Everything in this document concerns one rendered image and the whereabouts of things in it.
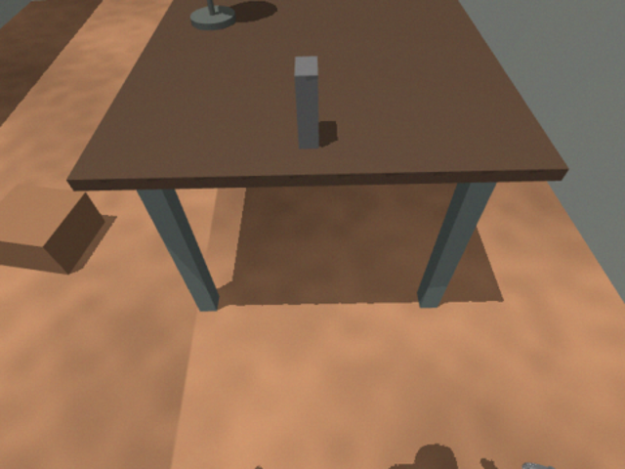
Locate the table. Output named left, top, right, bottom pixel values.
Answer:
left=66, top=0, right=569, bottom=312

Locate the desk lamp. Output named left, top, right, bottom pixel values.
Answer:
left=190, top=0, right=236, bottom=30

